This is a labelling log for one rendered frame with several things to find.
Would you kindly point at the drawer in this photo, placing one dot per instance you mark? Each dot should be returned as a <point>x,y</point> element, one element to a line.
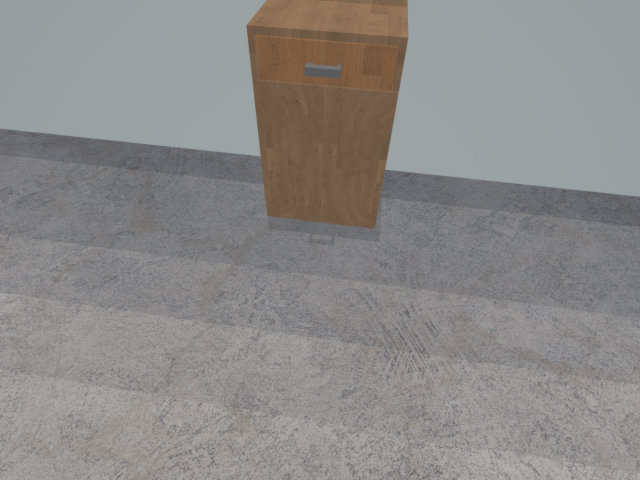
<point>366,66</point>

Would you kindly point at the handle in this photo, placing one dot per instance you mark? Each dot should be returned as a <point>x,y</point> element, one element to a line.
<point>322,70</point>

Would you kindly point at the cabinet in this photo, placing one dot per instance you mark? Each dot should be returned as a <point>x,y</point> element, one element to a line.
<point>324,148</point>

